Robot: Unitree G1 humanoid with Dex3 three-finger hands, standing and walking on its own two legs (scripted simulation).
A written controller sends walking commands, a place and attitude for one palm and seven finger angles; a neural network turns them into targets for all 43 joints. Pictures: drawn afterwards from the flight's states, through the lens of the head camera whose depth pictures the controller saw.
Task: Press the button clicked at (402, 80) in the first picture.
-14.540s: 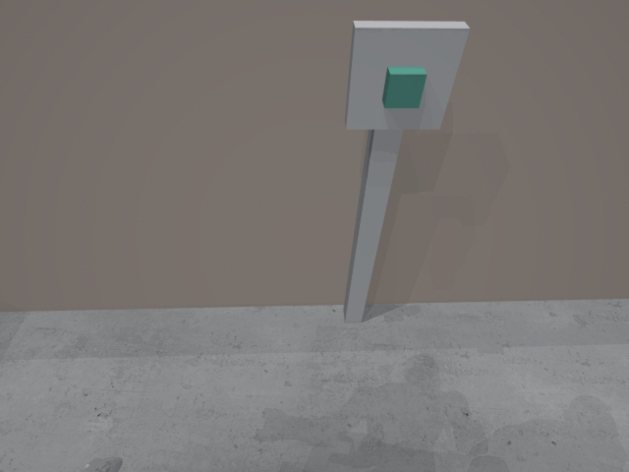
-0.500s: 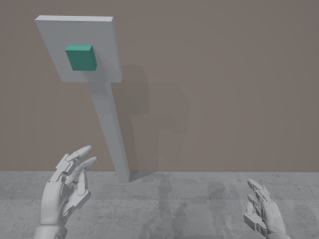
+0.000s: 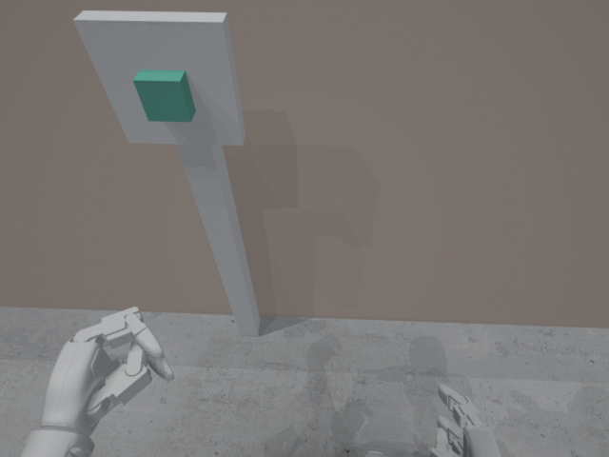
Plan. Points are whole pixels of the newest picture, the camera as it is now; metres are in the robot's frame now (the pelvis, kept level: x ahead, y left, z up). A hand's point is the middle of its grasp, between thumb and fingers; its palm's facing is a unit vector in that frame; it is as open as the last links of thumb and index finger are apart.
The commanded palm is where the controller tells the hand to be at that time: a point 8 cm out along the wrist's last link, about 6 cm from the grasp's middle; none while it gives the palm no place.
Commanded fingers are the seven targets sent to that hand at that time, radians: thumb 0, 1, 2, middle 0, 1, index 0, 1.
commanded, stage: raise the hand and make a fist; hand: left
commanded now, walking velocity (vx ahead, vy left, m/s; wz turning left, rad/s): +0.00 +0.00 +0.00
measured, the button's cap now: (167, 95) +0.54 +0.22 +0.20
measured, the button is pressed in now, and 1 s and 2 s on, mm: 0 0 0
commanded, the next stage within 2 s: aim a knuckle at the button in 1.20 s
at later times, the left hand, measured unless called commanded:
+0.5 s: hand (92, 316) +0.23 +0.22 +0.14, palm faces +0.06 -0.99 -0.09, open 3.1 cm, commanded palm +0.19 +0.27 +0.16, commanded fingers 0.00 0.90 0.90 -1.30 -1.50 -1.30 -1.50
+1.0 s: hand (69, 264) +0.26 +0.23 +0.19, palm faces +0.06 -0.99 -0.08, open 3.1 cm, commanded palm +0.22 +0.28 +0.20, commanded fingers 0.00 0.90 0.90 -1.30 -1.50 -1.30 -1.50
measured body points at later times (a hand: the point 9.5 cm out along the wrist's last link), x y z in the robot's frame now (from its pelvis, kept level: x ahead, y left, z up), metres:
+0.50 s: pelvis +0.02 +0.02 +0.03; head +0.01 +0.02 +0.48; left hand +0.22 +0.28 +0.15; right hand +0.22 -0.20 -0.02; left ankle -0.04 +0.11 -0.69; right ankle +0.04 -0.10 -0.69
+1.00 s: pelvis +0.02 +0.02 +0.04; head -0.01 +0.00 +0.49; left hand +0.25 +0.29 +0.20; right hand +0.20 -0.20 -0.02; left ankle -0.04 +0.11 -0.69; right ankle +0.04 -0.10 -0.69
